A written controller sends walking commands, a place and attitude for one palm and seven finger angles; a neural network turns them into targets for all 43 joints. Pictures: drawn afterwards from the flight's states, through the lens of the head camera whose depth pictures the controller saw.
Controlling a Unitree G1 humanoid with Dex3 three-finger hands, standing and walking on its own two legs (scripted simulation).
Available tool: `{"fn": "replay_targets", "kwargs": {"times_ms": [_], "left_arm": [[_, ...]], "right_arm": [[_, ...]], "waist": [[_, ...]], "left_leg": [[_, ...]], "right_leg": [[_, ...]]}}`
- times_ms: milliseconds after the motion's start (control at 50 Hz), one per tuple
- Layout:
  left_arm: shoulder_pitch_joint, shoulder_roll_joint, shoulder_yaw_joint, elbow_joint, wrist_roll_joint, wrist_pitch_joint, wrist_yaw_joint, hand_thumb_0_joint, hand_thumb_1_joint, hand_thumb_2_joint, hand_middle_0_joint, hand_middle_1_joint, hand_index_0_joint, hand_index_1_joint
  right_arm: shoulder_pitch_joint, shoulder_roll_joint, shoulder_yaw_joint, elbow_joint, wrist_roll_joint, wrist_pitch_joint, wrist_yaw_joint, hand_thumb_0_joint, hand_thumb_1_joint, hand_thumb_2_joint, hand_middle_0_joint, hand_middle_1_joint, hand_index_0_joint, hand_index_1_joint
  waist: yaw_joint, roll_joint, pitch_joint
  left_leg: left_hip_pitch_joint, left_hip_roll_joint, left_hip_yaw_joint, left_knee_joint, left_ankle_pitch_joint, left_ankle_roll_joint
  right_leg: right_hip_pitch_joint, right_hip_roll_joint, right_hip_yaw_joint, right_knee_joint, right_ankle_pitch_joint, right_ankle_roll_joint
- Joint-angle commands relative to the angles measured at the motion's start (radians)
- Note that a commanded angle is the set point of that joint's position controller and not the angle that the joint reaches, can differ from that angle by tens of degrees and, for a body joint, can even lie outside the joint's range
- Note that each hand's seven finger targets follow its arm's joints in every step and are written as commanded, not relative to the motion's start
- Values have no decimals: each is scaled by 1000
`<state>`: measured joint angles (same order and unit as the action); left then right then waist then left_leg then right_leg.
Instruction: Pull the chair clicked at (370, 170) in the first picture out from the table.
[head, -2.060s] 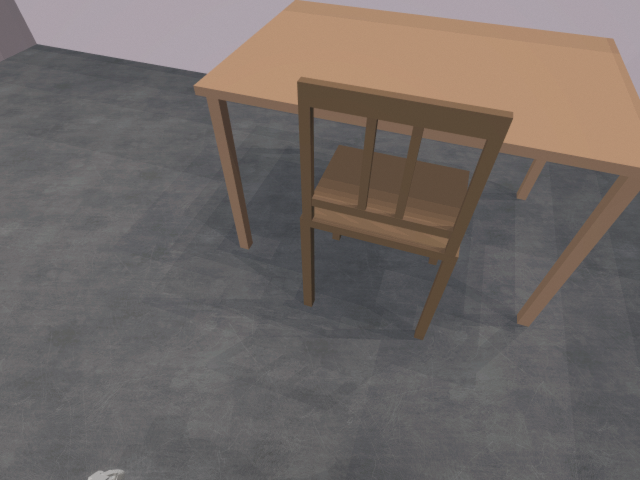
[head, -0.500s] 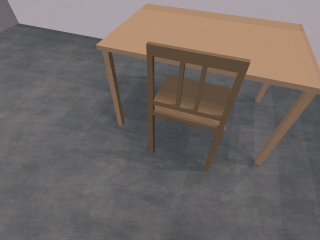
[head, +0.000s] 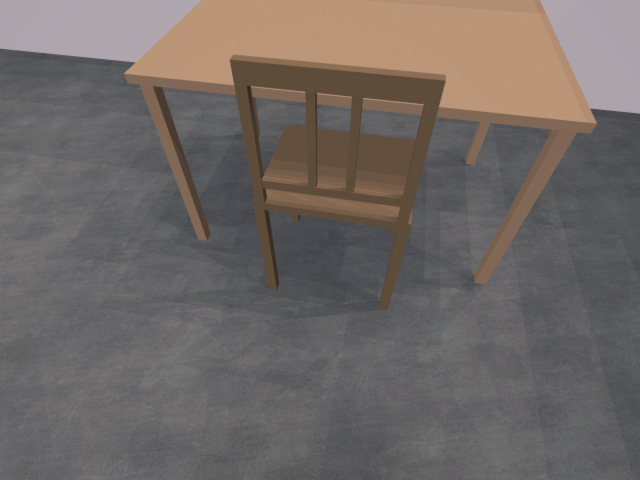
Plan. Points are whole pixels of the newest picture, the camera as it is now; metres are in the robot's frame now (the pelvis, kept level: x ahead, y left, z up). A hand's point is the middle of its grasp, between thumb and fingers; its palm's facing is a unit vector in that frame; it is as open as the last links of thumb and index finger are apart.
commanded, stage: turn to face it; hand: left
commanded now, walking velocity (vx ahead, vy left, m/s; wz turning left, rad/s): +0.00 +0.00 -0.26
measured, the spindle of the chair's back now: (312, 142) +0.83 +0.06 -0.08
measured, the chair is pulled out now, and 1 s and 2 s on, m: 0.00 0.00 0.00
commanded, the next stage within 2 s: take the last steps up to it in 0.12 s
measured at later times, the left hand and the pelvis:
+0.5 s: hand out of the picture +0.06 +0.17 -0.16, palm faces -0.08 -0.97 -0.21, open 7.4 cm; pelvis +0.01 +0.00 +0.00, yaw -8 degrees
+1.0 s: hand (205, 433) +0.21 +0.19 -0.16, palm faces -0.12 -0.98 -0.16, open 7.4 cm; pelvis +0.15 +0.01 +0.02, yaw -10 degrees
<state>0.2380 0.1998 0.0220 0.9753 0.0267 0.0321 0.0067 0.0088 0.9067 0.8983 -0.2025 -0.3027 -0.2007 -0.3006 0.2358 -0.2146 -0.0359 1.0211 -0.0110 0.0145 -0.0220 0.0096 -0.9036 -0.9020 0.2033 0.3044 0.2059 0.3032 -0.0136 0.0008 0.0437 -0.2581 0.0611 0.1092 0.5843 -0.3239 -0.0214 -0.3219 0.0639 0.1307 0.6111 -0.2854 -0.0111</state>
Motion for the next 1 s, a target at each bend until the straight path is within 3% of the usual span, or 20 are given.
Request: {"fn": "replay_targets", "kwargs": {"times_ms": [0, 80, 120, 140, 220, 280, 340, 360, 380, 400, 420, 480, 600, 680, 700, 720, 740, 820, 880, 980], "left_arm": [[30, 216, 65, -65, -6, -16, 23, 0, 900, 900, -200, -300, -200, -300], [-19, 156, 62, -82, -10, -11, 23, 0, 900, 900, -200, -300, -200, -300], [-36, 89, 53, -97, -10, -4, 15, 0, 900, 900, -200, -300, -200, -300], [-33, 102, 59, -95, -6, 0, 14, 0, 900, 900, -200, -300, -200, -300], [15, 45, 50, -61, -1, 1, -3, 0, 900, 900, -200, -300, -200, -300], [-10, 26, 44, -66, 1, -10, -17, 0, 900, 900, -200, -300, -200, -300], [87, 26, 47, -17, 3, -30, -20, 0, 900, 900, -200, -300, -200, -300], [161, 67, 56, 10, 5, -42, -12, 0, 900, 900, -200, -300, -200, -300], [249, 163, 72, 44, 6, -54, 1, 0, 900, 900, -200, -300, -200, -300], [319, 184, 76, 57, -7, -59, 11, 0, 900, 900, -200, -300, -200, -300], [304, 167, 77, 64, -7, -67, 19, 0, 900, 900, -200, -300, -200, -300], [151, 104, 60, 32, 1, -85, 21, 0, 900, 900, -200, -300, -200, -300], [194, 112, 60, 78, 5, -98, 14, 0, 900, 900, -200, -300, -200, -300], [194, 93, 65, 100, 0, -85, 6, 0, 900, 900, -200, -300, -200, -300], [210, 57, 56, 98, -2, -82, 1, 0, 900, 900, -200, -300, -200, -300], [206, -1, 50, 69, -6, -77, -6, 0, 900, 900, -200, -300, -200, -300], [148, -2, 47, 23, -4, -82, -10, 0, 900, 900, -200, -300, -200, -300], [138, -8, 54, 61, 11, -71, -26, 0, 900, 900, -200, -300, -200, -300], [138, -25, 51, 57, 6, -54, -30, 0, 900, 900, -200, -300, -200, -300], [-6, -22, 50, -2, 2, -53, -32, 0, 900, 900, -200, -300, -200, -300]], "right_arm": [[33, -81, -33, -67, 3, -20, -10, 0, -900, -900, 200, 300, 200, 300], [110, -86, -34, -36, 2, -34, -17, 0, -900, -900, 200, 300, 200, 300], [111, -149, -46, -40, -7, -39, -19, 0, -900, -900, 200, 300, 200, 300], [90, -141, -44, -50, -7, -44, -22, 0, -900, -900, 200, 300, 200, 300], [54, -124, -37, -43, -21, -45, -22, 0, -900, -900, 200, 300, 200, 300], [119, -142, -45, -9, -27, -44, -13, 0, -900, -900, 200, 300, 200, 300], [128, -129, -43, 12, -21, -40, -5, 0, -900, -900, 200, 300, 200, 300], [115, -91, -37, 3, -14, -43, 1, 0, -900, -900, 200, 300, 200, 300], [62, -22, -20, -35, -6, -47, 10, 0, -900, -900, 200, 300, 200, 300], [-39, -53, -24, -76, -16, -48, 16, 0, -900, -900, 200, 300, 200, 300], [-61, -53, -29, -81, -15, -47, 19, 0, -900, -900, 200, 300, 200, 300], [1, -31, -35, -42, -18, -46, 32, 0, -900, -900, 200, 300, 200, 300], [-8, 15, -33, -53, -9, -57, 46, 0, -900, -900, 200, 300, 200, 300], [124, 5, -35, -10, -10, -79, 31, 0, -900, -900, 200, 300, 200, 300], [219, -41, -45, 23, -14, -85, 19, 0, -900, -900, 200, 300, 200, 300], [348, -150, -71, 46, -26, -90, 8, 0, -900, -900, 200, 300, 200, 300], [410, -191, -70, 49, -26, -82, -3, 0, -900, -900, 200, 300, 200, 300], [166, -24, -26, 19, -11, -99, -12, 0, -900, -900, 200, 300, 200, 300], [173, -24, -25, 38, -9, -112, -12, 0, -900, -900, 200, 300, 200, 300], [211, -44, -35, 60, -13, -100, -4, 0, -900, -900, 200, 300, 200, 300]], "waist": [[10, -184, -62], [-24, -57, -72], [-20, 254, -5], [-10, 223, 9], [12, 111, -10], [-21, 158, 8], [25, 57, 28], [58, -47, 17], [96, -286, 45], [136, -216, 51], [112, -176, 53], [18, -107, 91], [23, -123, 86], [-26, -50, 61], [-60, 57, 19], [-99, 292, -14], [-106, 283, -21], [10, 104, 56], [25, 105, 26], [-8, 111, 87]], "left_leg": [[-32, -26, -57, 85, -80, 1], [148, 41, -123, -120, 67, 32], [121, 272, -356, -338, 75, 142], [63, 337, -372, -376, 104, 194], [80, 249, -157, -297, 272, 183], [90, 258, -161, -317, 29, 177], [-44, 208, -111, -200, -158, 118], [-171, 139, -33, -33, -205, 75], [-400, 5, 91, 222, -285, 19], [-461, 11, -10, 397, -307, 27], [-488, 27, -57, 487, -239, 33], [-393, 75, -71, 481, -56, 14], [-213, 44, -22, 194, 26, 14], [91, -21, 38, -38, 79, 21], [230, 28, -50, -110, -15, 41], [311, 275, -422, -275, -205, 132], [302, 399, -669, -427, -322, 214], [31, 266, -362, -448, -171, 178], [57, 227, -202, -432, 79, 190], [33, 217, -152, -448, 45, 202]], "right_leg": [[27, -259, 334, -256, 242, -142], [-98, -129, 189, -145, 178, -68], [-191, 4, -24, 132, -69, 3], [-186, -37, -60, 298, -176, 21], [-114, -88, -149, 265, -169, 25], [-57, -83, -203, 110, -184, 10], [164, -58, -226, -151, -54, -15], [295, -140, -102, -253, -126, -50], [383, -358, 242, -395, -235, -153], [335, -447, 370, -461, -285, -235], [322, -438, 381, -464, -285, -251], [150, -366, 153, -452, -169, -213], [84, -320, 25, -440, -84, -170], [-12, -237, -65, -262, -112, -114], [-81, -185, -97, -72, -72, -91], [-247, -72, -214, 252, -221, -35], [-348, -43, -180, 473, -282, -32], [-311, -175, -121, 597, -4, -28], [-271, -187, -152, 452, 30, 1], [-207, -182, -200, 183, 50, 15]]}}
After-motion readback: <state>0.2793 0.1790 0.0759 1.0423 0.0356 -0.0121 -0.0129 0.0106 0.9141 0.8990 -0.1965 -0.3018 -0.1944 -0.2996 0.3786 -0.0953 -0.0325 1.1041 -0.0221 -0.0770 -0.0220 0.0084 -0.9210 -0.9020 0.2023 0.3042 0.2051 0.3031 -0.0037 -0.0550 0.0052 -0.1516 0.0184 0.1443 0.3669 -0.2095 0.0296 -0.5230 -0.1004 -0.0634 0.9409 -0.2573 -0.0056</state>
